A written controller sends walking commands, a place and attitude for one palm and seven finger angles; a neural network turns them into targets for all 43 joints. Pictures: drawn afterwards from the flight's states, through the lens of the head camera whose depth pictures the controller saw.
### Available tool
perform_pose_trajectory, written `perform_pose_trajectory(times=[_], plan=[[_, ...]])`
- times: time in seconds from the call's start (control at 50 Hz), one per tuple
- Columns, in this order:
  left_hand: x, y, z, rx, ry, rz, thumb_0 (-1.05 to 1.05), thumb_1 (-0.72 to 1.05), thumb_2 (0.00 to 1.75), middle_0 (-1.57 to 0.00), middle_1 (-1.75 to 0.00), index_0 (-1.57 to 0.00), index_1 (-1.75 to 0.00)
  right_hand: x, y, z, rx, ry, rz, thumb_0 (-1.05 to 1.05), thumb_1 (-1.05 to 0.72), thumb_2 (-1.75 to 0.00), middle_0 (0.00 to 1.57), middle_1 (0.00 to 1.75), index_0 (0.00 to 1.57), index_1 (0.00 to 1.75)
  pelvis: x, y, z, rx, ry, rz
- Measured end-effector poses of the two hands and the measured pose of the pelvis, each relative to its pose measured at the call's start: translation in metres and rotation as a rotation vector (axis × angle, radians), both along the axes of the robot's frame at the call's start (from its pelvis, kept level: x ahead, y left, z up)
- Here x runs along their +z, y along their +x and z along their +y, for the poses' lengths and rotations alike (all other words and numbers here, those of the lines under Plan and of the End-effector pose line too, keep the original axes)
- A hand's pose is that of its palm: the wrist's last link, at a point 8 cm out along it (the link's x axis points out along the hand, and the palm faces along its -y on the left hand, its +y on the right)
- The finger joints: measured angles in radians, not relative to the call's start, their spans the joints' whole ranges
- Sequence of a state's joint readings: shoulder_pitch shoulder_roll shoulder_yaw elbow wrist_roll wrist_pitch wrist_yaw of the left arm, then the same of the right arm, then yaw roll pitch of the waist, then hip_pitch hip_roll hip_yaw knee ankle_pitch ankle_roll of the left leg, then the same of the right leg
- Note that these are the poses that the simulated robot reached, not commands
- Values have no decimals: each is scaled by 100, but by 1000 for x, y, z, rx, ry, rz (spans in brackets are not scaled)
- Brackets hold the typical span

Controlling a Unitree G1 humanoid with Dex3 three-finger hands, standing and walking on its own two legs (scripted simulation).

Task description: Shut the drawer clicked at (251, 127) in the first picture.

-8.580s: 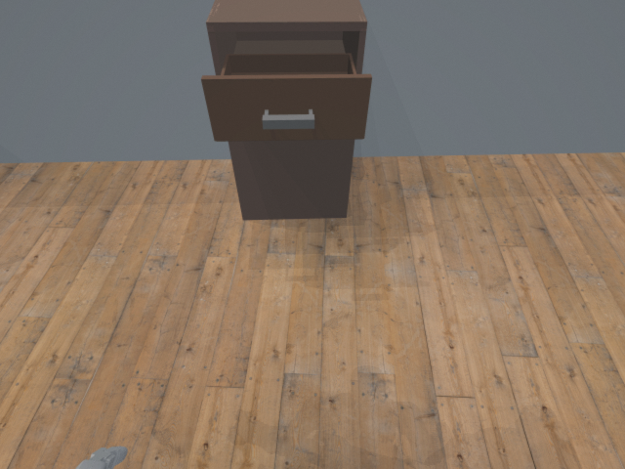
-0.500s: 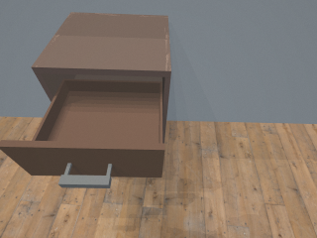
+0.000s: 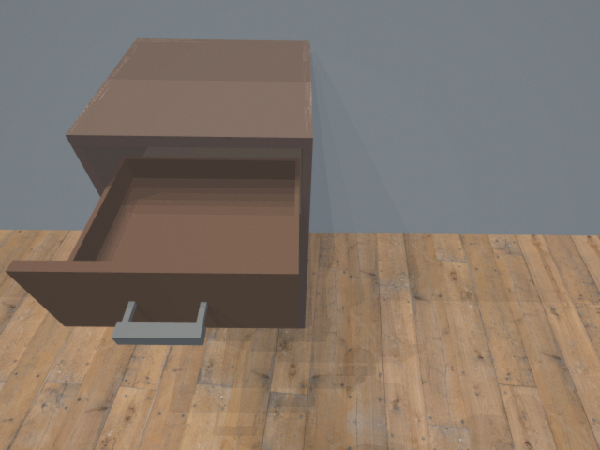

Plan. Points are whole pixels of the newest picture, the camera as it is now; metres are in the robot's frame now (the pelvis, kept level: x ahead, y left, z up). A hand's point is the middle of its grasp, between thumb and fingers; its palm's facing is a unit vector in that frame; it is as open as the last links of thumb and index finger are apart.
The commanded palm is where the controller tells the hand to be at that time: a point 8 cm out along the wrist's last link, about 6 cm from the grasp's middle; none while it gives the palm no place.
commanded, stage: come to a stop and stand still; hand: left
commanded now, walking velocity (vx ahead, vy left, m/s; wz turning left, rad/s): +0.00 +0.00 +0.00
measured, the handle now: (163, 320) +0.31 +0.24 -0.06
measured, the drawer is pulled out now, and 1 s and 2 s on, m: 0.29 0.28 0.28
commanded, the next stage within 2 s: look again from close up in 0.08 s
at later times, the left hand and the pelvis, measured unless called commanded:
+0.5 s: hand out of the picture +0.02 +0.20 -0.17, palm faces +0.04 -0.97 -0.23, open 7.3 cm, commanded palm none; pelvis +0.01 +0.02 -0.01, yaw +1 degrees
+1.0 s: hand (159, 411) +0.18 +0.20 -0.05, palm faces +0.27 -0.96 -0.09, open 7.0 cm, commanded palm +0.10 +0.24 -0.06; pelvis +0.02 +0.01 -0.02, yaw +3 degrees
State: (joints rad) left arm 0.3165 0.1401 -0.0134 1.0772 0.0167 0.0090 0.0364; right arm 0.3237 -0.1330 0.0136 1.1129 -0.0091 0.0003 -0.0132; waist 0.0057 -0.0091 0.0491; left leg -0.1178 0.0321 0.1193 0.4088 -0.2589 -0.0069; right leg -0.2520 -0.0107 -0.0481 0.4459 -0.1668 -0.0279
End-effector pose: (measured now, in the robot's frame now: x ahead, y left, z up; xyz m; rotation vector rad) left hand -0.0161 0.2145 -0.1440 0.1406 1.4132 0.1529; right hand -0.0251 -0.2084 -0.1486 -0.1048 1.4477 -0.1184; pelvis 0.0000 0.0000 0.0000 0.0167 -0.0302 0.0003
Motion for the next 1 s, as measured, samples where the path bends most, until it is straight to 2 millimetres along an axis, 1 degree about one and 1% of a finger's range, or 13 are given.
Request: perform_pose_trajectory(times=[0.14,0.24,0.32,0.5,0.62,0.78,0.8,0.82,0.86,0.92,0.94,0.96,1.0], plan=[[-2,-7,-7,5,-16,11,1,90,90,-20,-30,-20,-30,1,-33,13,-29,25,74,1,-91,-90,20,30,20,30,0,-2,-1,3,-2,4],[-5,-10,-6,-3,-13,12,1,90,90,-21,-30,-20,-30,-3,-40,18,-32,34,88,1,-91,-90,20,30,20,30,-4,-5,3,11,-15,12],[-7,-4,8,-1,0,-2,1,90,90,-21,-30,-21,-30,-9,-28,19,-30,23,33,1,-91,-90,20,30,20,30,-9,-4,10,22,-15,19],[2,28,34,4,46,-90,1,91,90,-20,-30,-20,-30,-11,17,27,5,22,-82,1,-91,-90,20,30,20,30,-7,7,23,18,-8,19],[5,37,37,4,49,-85,1,92,90,-20,-30,-20,-30,-8,37,22,28,6,-94,2,-92,-90,20,30,20,30,-5,15,25,14,-6,20],[1,39,31,0,37,-44,1,92,90,-20,-30,-20,-30,-5,50,12,28,-20,-81,1,-91,-90,20,30,20,30,-4,24,23,12,-11,20],[5,48,33,52,35,-88,1,92,90,-21,-30,-20,-30,-2,54,10,23,-27,-108,1,-91,-90,20,30,20,30,-5,24,22,15,-12,23],[16,65,37,85,48,-200,2,93,90,-21,-30,-21,-30,3,62,7,29,-49,-165,1,-91,-90,20,30,20,30,-5,24,20,17,-9,25],[49,107,44,103,98,-475,3,94,90,-22,-31,-22,-31,12,83,-3,44,-87,-300,2,-92,-90,20,30,21,30,-6,26,19,29,-6,35],[105,167,42,98,108,-832,3,93,90,-24,-34,-24,-34,24,124,-16,78,-114,-499,2,-92,-90,20,30,20,30,-9,25,18,59,-11,52],[110,173,42,97,107,-856,2,93,90,-25,-35,-24,-35,29,140,-20,84,-121,-568,2,-92,-90,20,30,20,30,-10,24,17,60,-12,64],[109,172,41,102,97,-872,2,93,90,-27,-37,-24,-36,35,155,-24,86,-125,-635,2,-91,-90,20,30,20,30,-13,23,16,58,-12,80],[105,161,35,100,47,-936,1,92,90,-29,-40,-25,-38,47,185,-30,101,-131,-753,2,-91,-90,20,30,20,30,-19,21,12,49,-8,117]])
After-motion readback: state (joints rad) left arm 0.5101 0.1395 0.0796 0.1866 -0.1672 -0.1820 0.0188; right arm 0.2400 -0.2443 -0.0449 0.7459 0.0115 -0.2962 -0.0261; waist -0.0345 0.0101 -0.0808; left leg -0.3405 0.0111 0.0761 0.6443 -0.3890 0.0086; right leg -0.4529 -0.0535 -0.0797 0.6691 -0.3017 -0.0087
